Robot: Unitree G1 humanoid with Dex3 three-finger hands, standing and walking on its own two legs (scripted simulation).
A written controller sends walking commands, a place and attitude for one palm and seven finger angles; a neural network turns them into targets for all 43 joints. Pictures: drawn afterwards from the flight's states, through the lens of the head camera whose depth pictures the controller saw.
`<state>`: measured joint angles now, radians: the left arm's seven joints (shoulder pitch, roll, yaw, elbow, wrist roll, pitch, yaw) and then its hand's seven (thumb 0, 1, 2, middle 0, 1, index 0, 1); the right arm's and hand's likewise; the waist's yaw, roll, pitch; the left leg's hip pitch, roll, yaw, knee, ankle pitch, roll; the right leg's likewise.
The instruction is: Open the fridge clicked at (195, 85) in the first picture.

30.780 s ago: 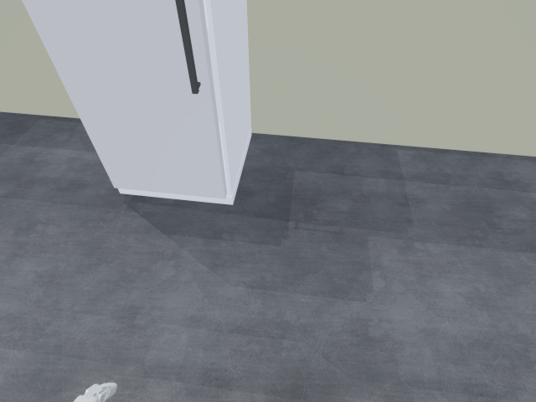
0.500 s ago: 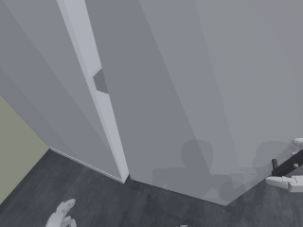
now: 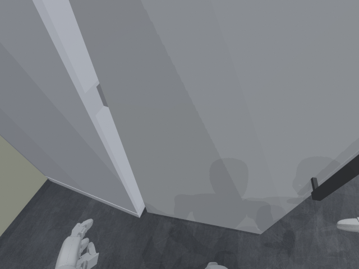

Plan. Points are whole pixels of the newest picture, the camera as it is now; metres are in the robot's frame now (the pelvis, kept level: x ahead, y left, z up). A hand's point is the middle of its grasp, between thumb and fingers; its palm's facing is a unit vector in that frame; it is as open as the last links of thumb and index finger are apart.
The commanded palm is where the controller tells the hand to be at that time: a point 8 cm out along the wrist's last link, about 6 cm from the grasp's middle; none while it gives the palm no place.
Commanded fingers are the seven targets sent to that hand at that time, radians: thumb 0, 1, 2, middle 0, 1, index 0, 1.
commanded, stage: slip the hand off the handle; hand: right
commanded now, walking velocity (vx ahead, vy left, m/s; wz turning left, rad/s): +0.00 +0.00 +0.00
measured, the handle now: out of the picture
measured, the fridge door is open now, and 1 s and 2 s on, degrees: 80 80 80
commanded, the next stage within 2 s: draw the hand back to the body in 0.98 s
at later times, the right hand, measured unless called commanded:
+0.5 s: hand out of the picture +0.22 -0.39 +0.06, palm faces +0.41 +0.84 -0.35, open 14.6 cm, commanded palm +0.17 -0.42 +0.08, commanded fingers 0.00 0.55 -0.20 0.25 1.15 0.25 1.15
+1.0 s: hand out of the picture +0.15 -0.37 +0.06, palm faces +0.44 +0.80 -0.40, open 14.6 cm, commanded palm +0.10 -0.40 +0.08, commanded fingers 0.00 0.55 -0.20 0.25 1.15 0.25 1.15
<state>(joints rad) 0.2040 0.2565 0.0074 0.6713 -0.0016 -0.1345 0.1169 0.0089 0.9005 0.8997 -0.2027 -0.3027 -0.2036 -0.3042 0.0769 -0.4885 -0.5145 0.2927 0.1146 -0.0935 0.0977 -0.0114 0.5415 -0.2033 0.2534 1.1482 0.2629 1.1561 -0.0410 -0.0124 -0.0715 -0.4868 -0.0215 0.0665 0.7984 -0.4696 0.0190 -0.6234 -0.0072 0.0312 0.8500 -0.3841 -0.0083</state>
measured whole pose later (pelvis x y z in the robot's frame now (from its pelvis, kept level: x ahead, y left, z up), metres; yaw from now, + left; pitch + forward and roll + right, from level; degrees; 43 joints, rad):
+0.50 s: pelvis -0.04 -0.02 +0.00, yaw +1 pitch +7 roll +3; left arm 0.29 0.26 -0.02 0.67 -0.02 -0.13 0.11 0.01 0.90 0.90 -0.20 -0.30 -0.20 -0.30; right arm 0.06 -0.55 -0.56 0.44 0.14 -0.17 0.14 -0.01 0.54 -0.20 0.25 1.15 0.26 1.15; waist 0.01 -0.02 -0.07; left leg -0.52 -0.02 0.05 0.80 -0.41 0.00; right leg -0.65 -0.01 0.02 0.86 -0.33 -0.03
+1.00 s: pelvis -0.02 -0.01 +0.00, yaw -1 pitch +7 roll +3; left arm 0.20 0.23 -0.03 0.63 0.00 -0.21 0.12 0.01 0.90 0.90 -0.20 -0.30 -0.20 -0.30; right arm 0.42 -0.47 -0.54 0.07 0.19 -0.14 0.10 -0.01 0.54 -0.20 0.25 1.15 0.26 1.15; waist -0.06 -0.01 -0.07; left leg -0.46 -0.02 0.09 0.79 -0.44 0.01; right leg -0.61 0.00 0.05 0.85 -0.36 -0.01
